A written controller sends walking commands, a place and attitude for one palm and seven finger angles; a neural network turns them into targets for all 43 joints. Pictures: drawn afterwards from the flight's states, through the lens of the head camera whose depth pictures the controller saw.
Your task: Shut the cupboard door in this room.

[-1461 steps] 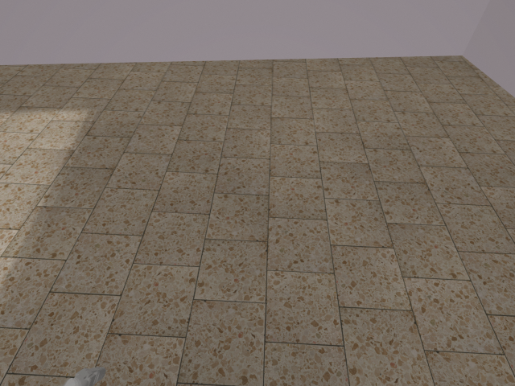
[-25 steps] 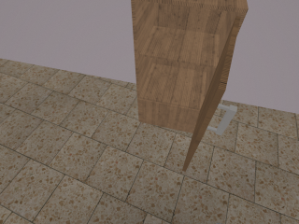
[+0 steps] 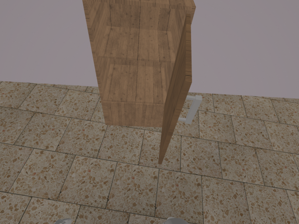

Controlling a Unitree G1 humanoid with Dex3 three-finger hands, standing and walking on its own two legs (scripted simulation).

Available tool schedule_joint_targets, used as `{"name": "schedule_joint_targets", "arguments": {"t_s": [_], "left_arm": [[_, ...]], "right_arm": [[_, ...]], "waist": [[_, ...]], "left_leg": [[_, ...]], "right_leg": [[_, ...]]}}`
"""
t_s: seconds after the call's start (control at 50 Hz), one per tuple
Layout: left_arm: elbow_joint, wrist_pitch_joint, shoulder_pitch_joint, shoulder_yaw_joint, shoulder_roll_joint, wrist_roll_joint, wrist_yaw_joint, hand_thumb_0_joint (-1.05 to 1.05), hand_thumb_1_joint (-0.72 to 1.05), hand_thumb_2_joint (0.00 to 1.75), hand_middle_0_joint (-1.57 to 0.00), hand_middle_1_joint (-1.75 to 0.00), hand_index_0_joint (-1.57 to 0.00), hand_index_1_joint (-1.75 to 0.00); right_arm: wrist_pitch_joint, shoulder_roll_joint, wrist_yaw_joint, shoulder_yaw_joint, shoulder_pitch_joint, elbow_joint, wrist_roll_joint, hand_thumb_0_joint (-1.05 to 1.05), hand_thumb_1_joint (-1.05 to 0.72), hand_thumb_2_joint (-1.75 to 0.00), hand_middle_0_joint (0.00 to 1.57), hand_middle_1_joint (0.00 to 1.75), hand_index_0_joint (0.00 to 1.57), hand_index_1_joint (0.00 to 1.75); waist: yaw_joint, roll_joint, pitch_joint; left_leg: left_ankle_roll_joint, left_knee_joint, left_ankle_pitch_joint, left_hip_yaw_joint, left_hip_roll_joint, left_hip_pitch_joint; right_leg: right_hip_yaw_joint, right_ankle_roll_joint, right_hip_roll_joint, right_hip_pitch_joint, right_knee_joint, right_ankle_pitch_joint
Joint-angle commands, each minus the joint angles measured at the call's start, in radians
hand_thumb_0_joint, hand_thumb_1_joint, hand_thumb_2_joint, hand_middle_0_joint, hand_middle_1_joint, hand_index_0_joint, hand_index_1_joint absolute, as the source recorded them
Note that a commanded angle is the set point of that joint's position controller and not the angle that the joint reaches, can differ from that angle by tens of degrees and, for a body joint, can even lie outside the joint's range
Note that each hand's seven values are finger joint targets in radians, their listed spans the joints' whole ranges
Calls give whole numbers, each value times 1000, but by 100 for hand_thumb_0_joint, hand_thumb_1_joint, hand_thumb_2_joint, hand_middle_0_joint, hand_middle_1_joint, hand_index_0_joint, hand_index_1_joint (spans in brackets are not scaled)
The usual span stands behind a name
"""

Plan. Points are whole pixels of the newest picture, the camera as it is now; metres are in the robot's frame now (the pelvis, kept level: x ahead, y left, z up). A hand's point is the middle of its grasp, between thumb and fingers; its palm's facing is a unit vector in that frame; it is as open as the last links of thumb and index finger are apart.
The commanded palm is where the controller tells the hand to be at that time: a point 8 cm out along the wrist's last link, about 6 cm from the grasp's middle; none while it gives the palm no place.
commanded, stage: turn or walk to find it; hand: left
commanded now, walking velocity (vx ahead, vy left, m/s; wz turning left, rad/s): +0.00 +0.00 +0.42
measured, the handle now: (187, 109) +0.50 -0.12 -0.03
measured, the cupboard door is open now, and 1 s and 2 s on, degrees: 82 82 82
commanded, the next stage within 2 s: stand and wait in 1.00 s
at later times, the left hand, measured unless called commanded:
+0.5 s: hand out of the picture +0.02 +0.20 -0.18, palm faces +0.19 -0.96 -0.22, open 7.3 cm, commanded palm none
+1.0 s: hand out of the picture +0.01 +0.20 -0.16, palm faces +0.36 -0.89 -0.28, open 7.4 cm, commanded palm none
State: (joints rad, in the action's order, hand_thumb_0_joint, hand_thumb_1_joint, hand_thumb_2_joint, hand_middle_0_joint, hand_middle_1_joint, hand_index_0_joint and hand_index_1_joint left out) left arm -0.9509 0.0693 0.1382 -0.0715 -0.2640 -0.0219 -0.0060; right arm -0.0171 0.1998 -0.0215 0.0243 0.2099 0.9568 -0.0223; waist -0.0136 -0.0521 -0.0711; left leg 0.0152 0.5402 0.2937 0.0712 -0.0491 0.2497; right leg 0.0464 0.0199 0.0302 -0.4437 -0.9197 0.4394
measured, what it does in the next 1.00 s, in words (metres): steps on the spot, turning left: right foot, then left foot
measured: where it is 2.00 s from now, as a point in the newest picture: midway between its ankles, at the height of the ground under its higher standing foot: outside the picture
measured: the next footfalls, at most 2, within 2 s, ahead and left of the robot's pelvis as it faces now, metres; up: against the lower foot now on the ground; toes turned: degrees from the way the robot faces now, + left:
right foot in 0.20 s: +0.02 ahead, -0.14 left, +0.00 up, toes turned -1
left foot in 0.52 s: +0.02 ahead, +0.12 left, +0.00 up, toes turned +16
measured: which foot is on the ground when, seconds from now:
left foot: down 0.00-0.26, up 0.28-0.50, down 0.52-1.00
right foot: up 0.00-0.18, down 0.20-0.52, up 0.54-0.96, down 0.98-1.00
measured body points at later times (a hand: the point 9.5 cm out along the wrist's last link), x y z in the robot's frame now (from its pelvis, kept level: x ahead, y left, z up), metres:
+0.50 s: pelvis +0.00 +0.00 -0.01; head +0.03 +0.02 +0.44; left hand +0.01 +0.25 -0.16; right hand +0.06 -0.24 -0.15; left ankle -0.02 +0.11 -0.73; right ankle -0.02 -0.14 -0.74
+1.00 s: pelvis -0.01 -0.03 -0.01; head +0.04 -0.03 +0.44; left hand +0.00 +0.24 -0.14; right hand +0.14 -0.23 -0.17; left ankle -0.02 +0.11 -0.74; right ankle +0.03 -0.13 -0.74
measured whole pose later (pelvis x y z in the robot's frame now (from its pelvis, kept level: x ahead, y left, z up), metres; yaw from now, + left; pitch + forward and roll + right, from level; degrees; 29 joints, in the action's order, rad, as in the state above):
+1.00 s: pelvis -0.01 -0.03 -0.01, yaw +21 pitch +1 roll +1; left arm -0.93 0.02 0.14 -0.04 -0.21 -0.01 0.02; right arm -0.05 0.21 0.01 0.07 0.18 0.95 -0.01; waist -0.02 0.04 -0.07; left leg -0.01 0.57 0.24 -0.08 0.03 0.35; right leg -0.06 0.03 -0.03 -0.27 -0.56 0.31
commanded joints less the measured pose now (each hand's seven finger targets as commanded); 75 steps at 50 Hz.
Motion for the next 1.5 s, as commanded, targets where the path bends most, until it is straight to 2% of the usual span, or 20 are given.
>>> {"name": "schedule_joint_targets", "arguments": {"t_s": [0.0,0.14,0.22,0.26,0.34,0.46,0.48,0.5,0.52,0.58,0.66,0.8,0.92,0.94,0.98,1.0,1.1,1.3,1.38,1.48], "left_arm": [[24,-34,66,5,-33,2,-2,0,90,90,-20,-30,-20,-30],[-22,-73,47,42,-14,21,24,0,90,90,-20,-30,-20,-30],[-58,-82,113,21,-128,14,42,0,90,90,-20,-30,-20,-30],[-48,-79,100,10,-118,8,46,0,90,90,-20,-30,-20,-30],[-26,-75,69,3,-101,-3,47,0,90,90,-20,-30,-20,-30],[-13,-66,59,-15,-130,0,43,0,90,90,-20,-30,-20,-30],[-3,-58,65,-13,-112,7,40,0,90,90,-20,-30,-20,-30],[21,-50,88,-6,-54,14,35,0,90,90,-20,-30,-20,-30],[50,-46,39,6,-29,10,36,0,90,90,-20,-30,-20,-30],[35,-35,-3,-7,-53,1,26,0,90,90,-20,-30,-20,-30],[15,-43,43,-1,-48,3,15,0,90,90,-20,-30,-20,-30],[56,-38,7,6,-38,8,21,0,90,90,-20,-30,-20,-30],[44,-55,125,3,-50,15,26,0,90,90,-20,-30,-20,-30],[40,-62,156,-4,-81,10,31,0,90,90,-20,-30,-20,-30],[69,-73,152,-28,-222,-7,40,0,90,90,-20,-30,-20,-30],[83,-71,120,-18,-191,1,40,0,90,90,-20,-30,-20,-30],[81,-94,56,10,-75,4,34,0,90,90,-20,-30,-20,-30],[-38,-97,209,15,-104,-5,36,0,90,90,-20,-30,-20,-30],[-52,-85,165,28,-40,19,31,0,90,90,-20,-30,-20,-30],[-59,-45,105,19,-28,14,11,0,90,90,-20,-30,-20,-30]], "right_arm": [[40,147,-17,24,-17,-42,-3,0,-90,-90,20,30,20,30],[35,141,-8,37,122,72,13,0,-90,-90,20,30,20,30],[26,55,10,25,72,49,25,0,-90,-90,20,30,20,30],[-1,70,5,37,37,43,13,0,-90,-90,20,30,20,30],[-16,43,17,44,28,51,20,0,-90,-90,20,30,20,30],[-7,51,29,47,64,33,13,0,-90,-90,20,30,20,30],[-1,93,29,56,101,36,10,0,-90,-90,20,30,20,30],[8,187,25,76,137,25,1,0,-90,-90,20,30,20,30],[3,249,18,91,167,27,3,0,-90,-90,20,30,20,30],[5,207,4,78,49,-7,-2,0,-90,-90,20,30,20,30],[17,190,0,65,16,-28,3,0,-90,-90,20,30,20,30],[3,207,8,79,22,-41,-2,0,-90,-90,20,30,20,30],[-9,202,18,86,-51,-74,3,0,-90,-90,20,30,20,30],[-10,172,22,84,-56,-81,9,0,-90,-90,20,30,20,30],[-11,106,26,75,-74,-124,12,0,-90,-90,20,30,20,30],[-19,137,28,82,-79,-113,4,0,-90,-90,20,30,20,30],[-34,95,35,70,12,-20,4,0,-90,-90,20,30,20,30],[-5,51,15,25,-70,6,17,0,-90,-90,20,30,20,30],[32,120,-3,32,32,67,15,0,-90,-90,20,30,20,30],[16,152,-31,42,-26,56,5,0,-90,-90,20,30,20,30]], "waist": [[39,208,73],[5,191,145],[26,-68,129],[41,-238,74],[28,-159,0],[-8,-87,55],[-27,33,86],[-37,311,113],[-63,377,122],[-29,259,68],[-3,169,123],[-22,198,113],[36,207,126],[52,133,127],[73,-250,85],[56,-130,72],[-3,-109,54],[62,-119,113],[13,67,147],[1,309,7]], "left_leg": [[115,-259,-333,-168,-180,-71],[79,-131,-636,-205,-145,-184],[-38,-1,-73,-50,9,113],[-50,181,182,-39,10,166],[-54,346,216,-29,6,191],[-56,-3,-59,24,16,-18],[-37,-85,-191,-32,-23,-125],[64,-168,-407,-351,-241,-200],[168,-244,-501,-478,-361,-151],[160,-281,-152,-406,-269,-43],[137,-231,-331,-282,-188,-134],[158,-214,-327,-335,-187,-117],[102,-130,-253,-350,-113,69],[58,-66,-136,-316,-62,163],[-48,356,285,-114,113,370],[-42,494,261,-159,77,323],[-71,603,58,-124,39,281],[-73,77,129,-31,29,79],[-20,-175,-326,-112,-105,-276],[109,-228,-466,-163,-273,-147]], "right_leg": [[-14,21,-39,-18,-67,-35],[-103,21,-57,258,554,-220],[57,-97,-354,450,527,-659],[77,-170,-390,384,578,-678],[-24,-172,-365,315,560,-718],[-121,-78,-327,245,409,-536],[-160,-36,-287,163,304,-408],[-219,35,-157,-12,104,-54],[-144,39,-109,-49,-72,227],[-44,22,-142,-92,-207,72],[-60,40,-120,-85,-148,-26],[-69,52,-91,-26,42,7],[-106,36,-55,270,418,-175],[-69,27,-102,376,531,-226],[338,-143,-517,362,690,-261],[268,-181,-499,257,679,-278],[4,-113,-296,273,606,-508],[32,-170,-301,403,547,-765],[-22,-49,-161,168,458,-464],[-81,2,-86,67,196,6]]}}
